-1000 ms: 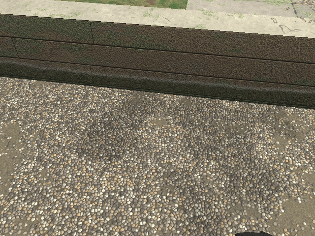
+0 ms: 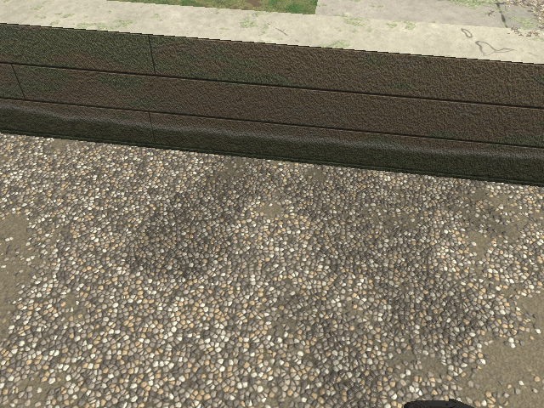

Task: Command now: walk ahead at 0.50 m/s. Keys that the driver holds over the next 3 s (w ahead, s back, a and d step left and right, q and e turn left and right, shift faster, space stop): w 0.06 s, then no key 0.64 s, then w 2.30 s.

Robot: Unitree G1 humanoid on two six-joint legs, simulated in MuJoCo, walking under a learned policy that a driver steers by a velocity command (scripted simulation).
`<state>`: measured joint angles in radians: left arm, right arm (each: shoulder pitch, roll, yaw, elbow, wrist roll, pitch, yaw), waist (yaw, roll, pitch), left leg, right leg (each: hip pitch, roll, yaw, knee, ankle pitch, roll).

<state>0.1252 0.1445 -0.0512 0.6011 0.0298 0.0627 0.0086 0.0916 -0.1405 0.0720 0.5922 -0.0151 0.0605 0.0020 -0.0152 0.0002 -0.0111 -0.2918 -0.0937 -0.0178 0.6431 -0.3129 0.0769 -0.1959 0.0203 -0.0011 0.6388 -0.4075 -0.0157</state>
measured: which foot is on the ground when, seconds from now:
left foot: down 0.00-1.00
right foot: down 0.00-1.00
